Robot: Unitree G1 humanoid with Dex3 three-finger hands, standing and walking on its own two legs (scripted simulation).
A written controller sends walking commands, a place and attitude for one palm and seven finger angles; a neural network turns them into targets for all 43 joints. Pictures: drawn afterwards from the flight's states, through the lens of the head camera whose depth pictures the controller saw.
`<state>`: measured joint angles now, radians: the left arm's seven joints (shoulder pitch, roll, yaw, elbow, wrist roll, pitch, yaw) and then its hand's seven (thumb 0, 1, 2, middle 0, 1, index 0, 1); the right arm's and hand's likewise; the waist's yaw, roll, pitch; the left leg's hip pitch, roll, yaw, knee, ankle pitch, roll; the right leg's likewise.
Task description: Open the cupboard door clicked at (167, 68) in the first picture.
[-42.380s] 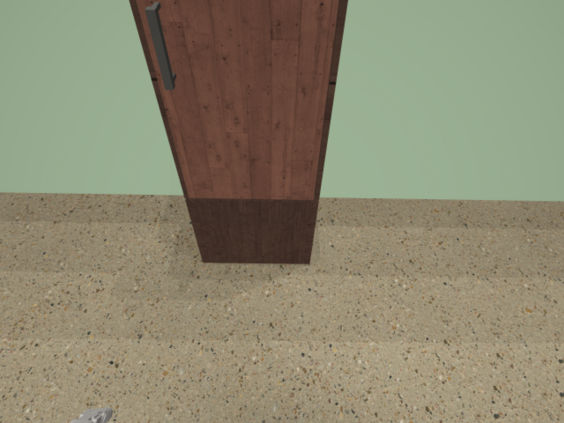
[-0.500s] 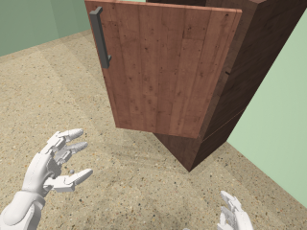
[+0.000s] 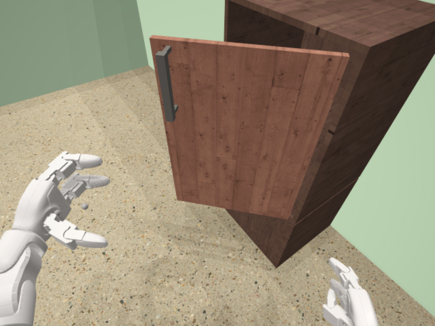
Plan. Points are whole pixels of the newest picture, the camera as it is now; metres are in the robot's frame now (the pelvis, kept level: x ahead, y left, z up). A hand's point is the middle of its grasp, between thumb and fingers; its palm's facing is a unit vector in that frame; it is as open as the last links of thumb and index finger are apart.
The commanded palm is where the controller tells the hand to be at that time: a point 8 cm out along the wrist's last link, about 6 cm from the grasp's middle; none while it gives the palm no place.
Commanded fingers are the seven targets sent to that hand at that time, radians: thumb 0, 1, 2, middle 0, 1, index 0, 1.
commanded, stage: raise the hand with hooked fingers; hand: left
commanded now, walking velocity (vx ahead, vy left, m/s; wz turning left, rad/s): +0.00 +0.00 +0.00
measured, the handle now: (169, 85) +0.58 +0.18 +0.16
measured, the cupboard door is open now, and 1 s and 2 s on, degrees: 43 43 43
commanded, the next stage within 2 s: move the hooked fingers beside the handle in 0.86 s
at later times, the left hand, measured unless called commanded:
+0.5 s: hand (73, 160) +0.30 +0.26 +0.19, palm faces -0.03 -1.00 -0.09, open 14.0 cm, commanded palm +0.26 +0.30 +0.19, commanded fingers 0.00 -0.50 0.30 -0.30 -1.20 -0.30 -1.20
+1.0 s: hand (82, 165) +0.29 +0.25 +0.18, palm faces -0.01 -1.00 -0.09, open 14.0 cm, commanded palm +0.27 +0.29 +0.19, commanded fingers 0.00 -0.50 0.30 -0.30 -1.20 -0.30 -1.20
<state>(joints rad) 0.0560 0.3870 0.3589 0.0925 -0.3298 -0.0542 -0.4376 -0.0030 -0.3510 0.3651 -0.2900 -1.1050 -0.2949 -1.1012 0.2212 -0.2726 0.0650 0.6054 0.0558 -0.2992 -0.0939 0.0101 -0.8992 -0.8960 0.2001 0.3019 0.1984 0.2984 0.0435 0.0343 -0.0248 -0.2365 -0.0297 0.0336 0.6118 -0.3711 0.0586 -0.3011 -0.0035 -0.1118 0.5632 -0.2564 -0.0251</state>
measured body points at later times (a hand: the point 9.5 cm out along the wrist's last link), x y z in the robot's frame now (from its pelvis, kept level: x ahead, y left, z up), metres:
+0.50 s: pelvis +0.00 -0.02 +0.01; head -0.01 -0.04 +0.46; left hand +0.29 +0.32 +0.19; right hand +0.17 -0.25 -0.07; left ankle -0.03 +0.07 -0.73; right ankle +0.03 -0.11 -0.73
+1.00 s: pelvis +0.00 -0.03 +0.01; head -0.01 -0.05 +0.46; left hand +0.29 +0.30 +0.19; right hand +0.18 -0.26 -0.07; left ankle -0.03 +0.07 -0.73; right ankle +0.03 -0.11 -0.73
